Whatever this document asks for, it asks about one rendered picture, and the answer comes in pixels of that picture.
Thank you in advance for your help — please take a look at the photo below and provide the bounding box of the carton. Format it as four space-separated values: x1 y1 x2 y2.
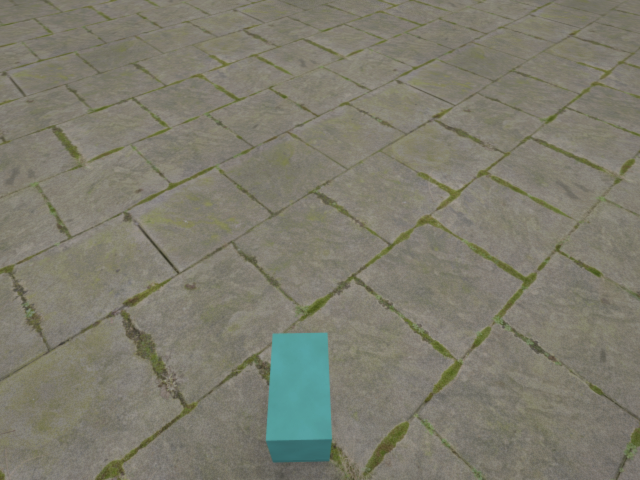
266 333 332 463

